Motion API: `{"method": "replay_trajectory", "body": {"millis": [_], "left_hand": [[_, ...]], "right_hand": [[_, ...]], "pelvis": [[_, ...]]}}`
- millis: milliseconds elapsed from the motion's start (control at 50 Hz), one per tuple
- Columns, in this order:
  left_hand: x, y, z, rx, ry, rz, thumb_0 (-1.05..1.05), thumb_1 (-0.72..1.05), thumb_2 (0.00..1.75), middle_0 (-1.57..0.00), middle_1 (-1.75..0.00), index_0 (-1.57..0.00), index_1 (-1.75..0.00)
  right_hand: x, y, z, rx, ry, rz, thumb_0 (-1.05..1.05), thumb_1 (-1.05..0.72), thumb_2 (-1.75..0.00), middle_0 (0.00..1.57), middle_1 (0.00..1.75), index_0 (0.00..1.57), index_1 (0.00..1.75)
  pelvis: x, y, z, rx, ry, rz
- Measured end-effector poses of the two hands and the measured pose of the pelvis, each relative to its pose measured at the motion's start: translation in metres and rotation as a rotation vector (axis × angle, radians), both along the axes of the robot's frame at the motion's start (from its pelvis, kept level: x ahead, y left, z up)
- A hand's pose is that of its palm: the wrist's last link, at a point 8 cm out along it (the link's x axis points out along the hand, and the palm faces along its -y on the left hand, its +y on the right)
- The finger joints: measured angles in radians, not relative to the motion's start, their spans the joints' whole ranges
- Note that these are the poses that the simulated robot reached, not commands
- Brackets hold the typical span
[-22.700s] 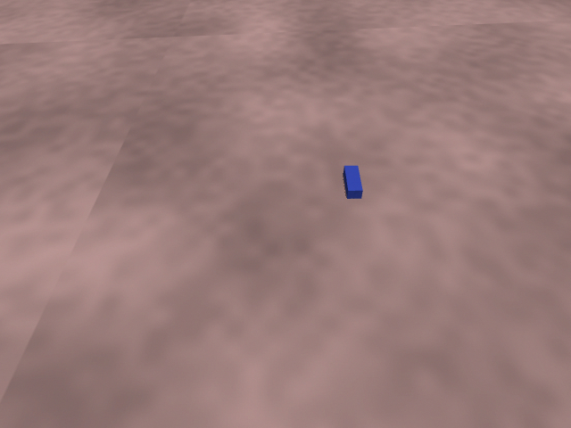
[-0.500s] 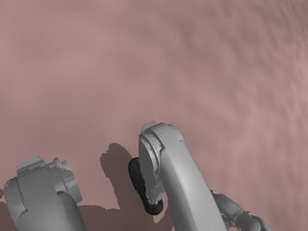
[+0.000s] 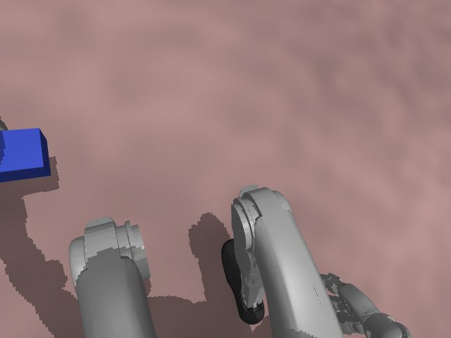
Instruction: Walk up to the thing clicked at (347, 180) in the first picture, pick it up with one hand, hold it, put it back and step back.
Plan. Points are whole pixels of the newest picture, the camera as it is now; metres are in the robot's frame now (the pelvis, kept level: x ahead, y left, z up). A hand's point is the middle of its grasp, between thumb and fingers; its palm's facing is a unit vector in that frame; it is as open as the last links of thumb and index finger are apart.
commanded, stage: settle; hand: left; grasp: from above
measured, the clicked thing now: out of the picture +0.44 +0.37 -0.20
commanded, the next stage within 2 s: lift in 0.22 s
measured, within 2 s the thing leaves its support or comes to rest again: neither
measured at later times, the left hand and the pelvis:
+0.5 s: hand out of the picture +0.43 +0.36 -0.12, palm faces -0.44 -0.07 -0.90, open 10.0 cm; pelvis -0.01 +0.00 +0.02, yaw +2 degrees
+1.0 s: hand out of the picture +0.37 +0.35 +0.03, palm faces -0.44 -0.10 -0.89, open 10.0 cm; pelvis -0.01 +0.00 +0.13, yaw +6 degrees
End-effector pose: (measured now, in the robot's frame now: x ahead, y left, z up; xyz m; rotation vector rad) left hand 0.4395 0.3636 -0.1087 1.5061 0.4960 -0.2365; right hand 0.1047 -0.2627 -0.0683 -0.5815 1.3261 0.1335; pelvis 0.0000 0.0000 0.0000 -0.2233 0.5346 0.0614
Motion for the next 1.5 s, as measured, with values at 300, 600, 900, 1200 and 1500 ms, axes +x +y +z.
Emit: {"method": "replay_trajectory", "body": {"millis": [300,600,900,1200,1500], "left_hand": [[0.000,-0.003,0.033,0.003,-0.011,-0.028,0.01,0.00,0.44,-0.70,-0.51,-0.73,-0.48],[-0.015,-0.004,0.069,-0.018,0.008,0.017,0.01,0.01,0.43,-0.71,-0.48,-0.74,-0.45],[-0.055,-0.004,0.158,-0.031,0.011,0.011,0.01,0.01,0.43,-0.71,-0.48,-0.74,-0.45],[-0.094,-0.032,0.287,-0.055,-0.028,0.010,0.01,0.03,0.42,-0.69,-0.49,-0.73,-0.46],[-0.126,-0.056,0.406,-0.064,-0.010,0.028,0.01,0.03,0.42,-0.68,-0.50,-0.72,-0.48]], "right_hand": [[-0.031,-0.008,0.001,-0.032,0.051,-0.085,0.00,-0.91,-0.91,0.20,0.30,0.20,0.30],[-0.041,-0.005,0.024,-0.029,0.045,-0.179,0.01,-0.92,-0.91,0.20,0.30,0.20,0.30],[0.013,0.005,0.072,0.030,-0.105,-0.179,0.01,-0.91,-0.91,0.20,0.30,0.20,0.30],[0.050,0.018,0.164,0.089,-0.243,-0.210,0.01,-0.91,-0.91,0.21,0.30,0.20,0.30],[0.061,0.019,0.273,0.119,-0.350,-0.251,0.01,-0.91,-0.90,0.21,0.30,0.20,0.30]], "pelvis": [[-0.008,-0.004,0.007,0.022,-0.003,0.011],[-0.010,-0.002,0.037,0.033,0.041,0.029],[-0.009,-0.001,0.099,0.065,0.049,0.048],[-0.002,-0.004,0.199,0.113,-0.032,0.069],[0.016,-0.006,0.308,0.167,-0.180,0.088]]}}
